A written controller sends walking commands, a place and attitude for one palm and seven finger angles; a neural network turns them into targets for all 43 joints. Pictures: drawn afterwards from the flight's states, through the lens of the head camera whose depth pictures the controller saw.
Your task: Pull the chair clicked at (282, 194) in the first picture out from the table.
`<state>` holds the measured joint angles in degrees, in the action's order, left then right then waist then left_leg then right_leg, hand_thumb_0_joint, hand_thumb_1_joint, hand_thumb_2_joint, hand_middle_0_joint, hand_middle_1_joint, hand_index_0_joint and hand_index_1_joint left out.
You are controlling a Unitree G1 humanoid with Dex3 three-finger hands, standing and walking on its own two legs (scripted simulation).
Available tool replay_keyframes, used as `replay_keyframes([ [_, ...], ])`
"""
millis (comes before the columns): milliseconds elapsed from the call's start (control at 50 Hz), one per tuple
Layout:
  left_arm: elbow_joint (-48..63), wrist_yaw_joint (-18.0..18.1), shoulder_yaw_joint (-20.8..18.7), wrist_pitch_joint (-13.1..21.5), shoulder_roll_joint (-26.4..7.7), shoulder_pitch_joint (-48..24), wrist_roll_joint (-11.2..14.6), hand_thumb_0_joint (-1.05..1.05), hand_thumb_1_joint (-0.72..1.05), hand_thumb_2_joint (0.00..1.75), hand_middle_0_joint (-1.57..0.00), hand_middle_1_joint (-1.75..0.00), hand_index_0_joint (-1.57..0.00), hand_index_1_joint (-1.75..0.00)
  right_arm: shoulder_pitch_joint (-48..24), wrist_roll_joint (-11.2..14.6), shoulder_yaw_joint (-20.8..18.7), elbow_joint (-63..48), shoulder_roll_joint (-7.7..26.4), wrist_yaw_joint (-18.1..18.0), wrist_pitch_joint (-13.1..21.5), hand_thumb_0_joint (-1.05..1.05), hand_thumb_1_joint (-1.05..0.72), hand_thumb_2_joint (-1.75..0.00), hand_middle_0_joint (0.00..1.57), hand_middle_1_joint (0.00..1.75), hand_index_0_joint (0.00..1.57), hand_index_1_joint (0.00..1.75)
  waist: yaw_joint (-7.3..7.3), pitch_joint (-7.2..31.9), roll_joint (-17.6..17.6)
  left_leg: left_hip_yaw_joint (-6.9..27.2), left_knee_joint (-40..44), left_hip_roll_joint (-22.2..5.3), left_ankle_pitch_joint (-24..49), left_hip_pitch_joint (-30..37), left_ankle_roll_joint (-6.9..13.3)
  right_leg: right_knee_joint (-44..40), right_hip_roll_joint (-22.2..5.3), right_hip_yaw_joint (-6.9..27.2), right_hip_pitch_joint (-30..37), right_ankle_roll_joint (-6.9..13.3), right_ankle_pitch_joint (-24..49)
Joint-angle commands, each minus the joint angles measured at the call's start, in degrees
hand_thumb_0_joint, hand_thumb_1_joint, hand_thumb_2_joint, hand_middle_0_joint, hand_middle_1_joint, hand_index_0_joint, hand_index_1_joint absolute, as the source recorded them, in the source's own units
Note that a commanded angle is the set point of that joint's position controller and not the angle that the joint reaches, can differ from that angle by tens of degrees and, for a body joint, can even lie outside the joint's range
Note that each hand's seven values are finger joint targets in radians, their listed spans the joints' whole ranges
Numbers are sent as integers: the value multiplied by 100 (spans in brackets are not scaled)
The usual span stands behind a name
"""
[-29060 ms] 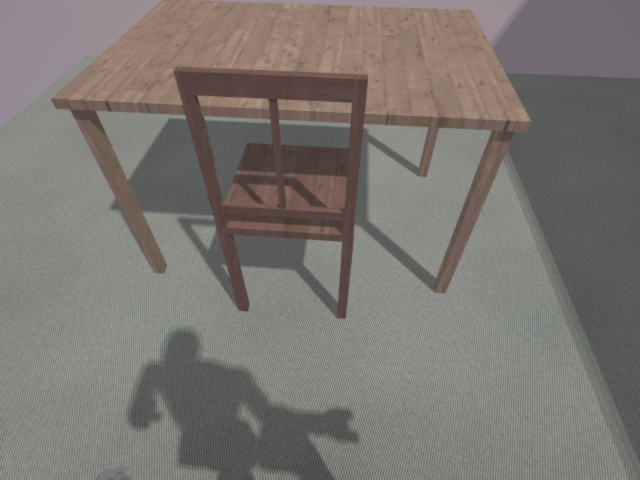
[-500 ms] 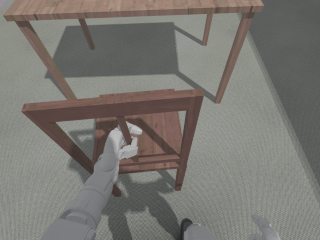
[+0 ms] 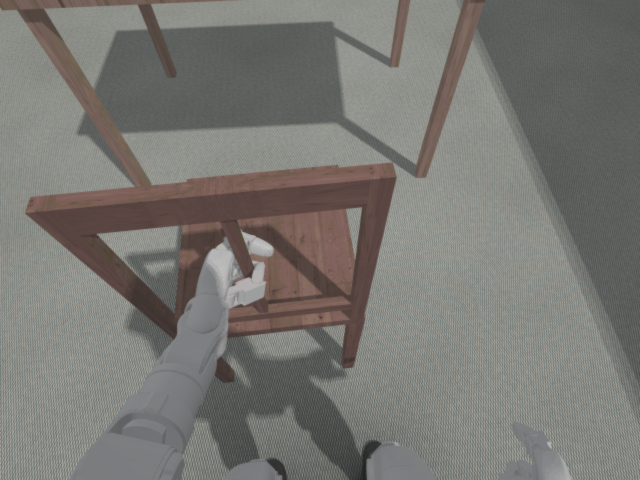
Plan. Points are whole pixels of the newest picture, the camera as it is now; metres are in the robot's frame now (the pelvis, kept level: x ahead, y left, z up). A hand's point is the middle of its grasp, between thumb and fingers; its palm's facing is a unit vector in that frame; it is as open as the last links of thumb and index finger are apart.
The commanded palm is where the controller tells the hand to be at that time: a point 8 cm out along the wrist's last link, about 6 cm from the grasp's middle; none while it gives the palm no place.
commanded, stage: step backward, pulling the chair out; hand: left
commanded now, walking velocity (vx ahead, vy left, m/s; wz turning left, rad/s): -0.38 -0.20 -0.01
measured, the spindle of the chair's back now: (249, 272) +0.40 +0.10 -0.07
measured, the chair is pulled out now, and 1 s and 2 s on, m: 0.60 0.73 0.73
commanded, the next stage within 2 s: stop walking, hand still on the chair in 0.24 s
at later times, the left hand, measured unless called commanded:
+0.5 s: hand (260, 351) +0.27 +0.07 -0.04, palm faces -0.11 -0.98 -0.19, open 4.9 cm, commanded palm +0.26 +0.13 -0.02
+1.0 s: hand (255, 379) +0.24 +0.08 -0.04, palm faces -0.12 -0.97 -0.19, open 5.0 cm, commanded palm +0.23 +0.13 -0.02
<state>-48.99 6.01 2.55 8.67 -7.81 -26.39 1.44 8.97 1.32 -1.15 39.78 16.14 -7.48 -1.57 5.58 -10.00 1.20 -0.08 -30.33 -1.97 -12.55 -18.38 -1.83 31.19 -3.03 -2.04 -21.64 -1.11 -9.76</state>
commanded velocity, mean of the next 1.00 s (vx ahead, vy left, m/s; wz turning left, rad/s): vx -0.03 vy -0.02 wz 0.02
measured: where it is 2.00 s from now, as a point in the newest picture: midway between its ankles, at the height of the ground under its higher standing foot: outside the picture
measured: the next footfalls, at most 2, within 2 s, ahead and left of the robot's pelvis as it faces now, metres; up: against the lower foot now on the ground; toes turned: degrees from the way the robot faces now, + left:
right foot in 0.18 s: +0.00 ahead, -0.14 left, +0.00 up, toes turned -6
left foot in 0.46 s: -0.06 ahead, +0.13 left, +0.00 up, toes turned +1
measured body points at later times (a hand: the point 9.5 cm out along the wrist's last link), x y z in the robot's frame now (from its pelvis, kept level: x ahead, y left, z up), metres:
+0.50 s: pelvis -0.08 -0.01 +0.00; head -0.01 -0.03 +0.44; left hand +0.27 +0.12 -0.02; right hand +0.03 -0.29 -0.12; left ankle -0.10 +0.13 -0.73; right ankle -0.04 -0.13 -0.73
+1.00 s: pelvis -0.06 -0.01 +0.01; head -0.04 -0.04 +0.46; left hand +0.24 +0.13 -0.02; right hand +0.04 -0.26 -0.12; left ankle -0.10 +0.13 -0.73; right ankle -0.04 -0.13 -0.73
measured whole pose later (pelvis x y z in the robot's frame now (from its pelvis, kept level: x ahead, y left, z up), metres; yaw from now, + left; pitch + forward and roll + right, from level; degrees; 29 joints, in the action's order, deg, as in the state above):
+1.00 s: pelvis -0.06 -0.01 +0.01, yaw -2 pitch -1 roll +0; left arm -42.3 4.6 6.0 6.3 -5.8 -10.0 1.6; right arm 13.9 1.3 0.9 41.2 12.9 -7.0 -0.6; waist 1.9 -2.4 3.1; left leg -2.6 -25.2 -2.6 -17.5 -6.5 -2.0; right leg 27.8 -2.3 -2.9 -14.2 -0.3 -12.5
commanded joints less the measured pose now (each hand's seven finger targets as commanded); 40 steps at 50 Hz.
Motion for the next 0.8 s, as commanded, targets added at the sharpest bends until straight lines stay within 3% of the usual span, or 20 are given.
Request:
replay_keyframes([
  [0,1854,-101,233,508,-211,-1195,-22,0,90,90,-50,-145,-50,-145,94,-79,-116,-886,454,97,115,0,-90,-90,20,30,20,30,-326,2828,1007,865,727,-1505,3389,815,671,789,-54,79,1276,68,401],
  [20,2014,-127,271,510,-237,-1302,-77,0,90,90,-50,-145,-50,-145,-10,-162,-106,-835,413,132,122,0,-90,-90,20,30,20,30,-367,2637,1608,1028,946,-1713,3393,731,805,1132,26,76,943,91,-1109],
  [60,1812,-63,143,457,-283,-1051,-102,0,90,90,-50,-145,-50,-145,166,-153,-152,-755,420,236,159,0,-90,-90,20,30,20,30,-417,2492,1750,1061,786,-1906,3414,841,994,1399,116,141,568,163,-1910],
  [120,1612,-84,27,437,-424,-978,-26,0,90,90,-50,-145,-50,-145,465,-60,-206,-661,505,274,255,0,-90,-90,20,30,20,30,-366,2671,1144,900,62,-1768,3913,1723,798,7,80,189,744,133,-786],
  [160,1438,-124,42,475,-473,-1068,-80,0,90,90,-50,-145,-50,-145,448,-14,-193,-641,503,266,283,0,-90,-90,20,30,20,30,-386,2737,842,629,-276,-1389,3132,1614,505,-1059,-37,173,1229,113,552],
  [180,1371,-134,53,501,-587,-1163,-115,0,90,90,-50,-145,-50,-145,456,21,-147,-660,421,239,280,0,-90,-90,20,30,20,30,-332,2795,333,230,-461,-1031,2386,1224,291,-1141,-361,335,1633,172,1882],
  [200,1281,-112,-77,527,-849,-1297,-144,0,90,90,-50,-145,-50,-145,365,52,-115,-694,309,166,268,0,-90,-90,20,30,20,30,-283,2763,-453,-176,-806,-626,866,571,45,-952,-988,800,1933,400,3183],
  [220,1004,-87,-319,396,-1159,-1201,-39,0,90,90,-50,-145,-50,-145,347,126,-191,-658,422,89,243,0,-90,-90,20,30,20,30,-375,2821,-1562,-62,-1503,-183,-1101,19,-69,-893,-1486,1217,1941,773,3552],
  [240,765,-72,-509,301,-1275,-1152,-33,0,90,90,-50,-145,-50,-145,96,115,-207,-688,488,64,279,0,-90,-90,20,30,20,30,-532,2637,-1612,290,-2184,-3,-1589,-232,-27,-885,-1717,1312,1682,886,3571],
  [280,743,-100,-395,315,-985,-1250,-57,0,90,90,-50,-145,-50,-145,-21,39,-47,-622,335,71,323,0,-90,-90,20,30,20,30,-557,2552,-1009,543,-2389,-66,-1592,-441,-6,-641,-1800,1203,1763,997,3589],
  [320,612,-50,-418,272,-1037,-1289,-71,0,90,90,-50,-145,-50,-145,30,23,41,-473,350,44,301,0,-90,-90,20,30,20,30,-485,2547,-559,377,-1629,-63,-1383,-349,-28,-371,-1673,821,2083,883,4117],
  [340,1648,-23,-521,337,-1165,-1372,-75,0,90,90,-50,-145,-50,-145,-3,24,69,-683,253,31,310,0,-90,-90,20,30,20,30,-523,2813,-582,271,-1048,9,-1246,-163,7,-240,-1549,781,2415,794,4101],
  [380,1641,6,-427,266,-967,-1185,-4,0,90,90,-50,-145,-50,-145,63,10,88,-693,238,-54,318,0,-90,-90,20,30,20,30,-479,2860,-952,15,-55,47,-521,209,45,-183,-1373,721,2520,653,3604],
  [420,1904,16,-236,115,-829,-1123,92,0,90,90,-50,-145,-50,-145,163,25,19,-701,328,-102,283,0,-90,-90,20,30,20,30,-416,2878,-770,-20,969,-212,734,965,113,42,-1130,637,2381,414,2931],
  [460,2239,-14,-43,36,-530,-1241,98,0,90,90,-50,-145,-50,-145,120,5,-60,-873,471,-58,242,0,-90,-90,20,30,20,30,-559,2922,262,489,837,-983,2301,1485,430,291,-524,273,1836,91,1757],
  [520,2279,-107,278,5,-172,-1381,60,0,90,90,-50,-145,-50,-145,83,0,44,-844,316,46,209,0,-90,-90,20,30,20,30,-431,2723,1071,556,757,-982,2412,1475,564,115,-225,-74,1581,50,506],
  [600,1775,-47,114,-32,-331,-1092,0,0,90,90,-50,-145,-50,-145,190,25,12,-830,371,114,218,0,-90,-90,20,30,20,30,-479,2311,184,348,964,-728,278,728,404,-527,-203,131,1799,95,-427],
  [640,1756,-40,96,-15,-416,-1027,4,0,90,90,-50,-145,-50,-145,257,20,14,-771,365,95,239,0,-90,-90,20,30,20,30,-461,2168,94,212,1021,-577,-228,723,362,-708,-227,251,1618,114,-713],
  [700,1639,-36,109,13,-401,-785,-4,0,90,90,-50,-145,-50,-145,259,-10,45,-720,305,90,274,0,-90,-90,20,30,20,30,-467,1946,-40,86,955,-457,-327,760,333,-936,-308,453,1330,176,-874],
  [780,1627,-31,58,45,-447,-346,-3,0,90,90,-50,-145,-50,-145,242,-28,47,-652,271,51,331,0,-90,-90,20,30,20,30,-470,1903,-308,53,833,-449,353,927,295,-916,-399,508,1371,213,46],
])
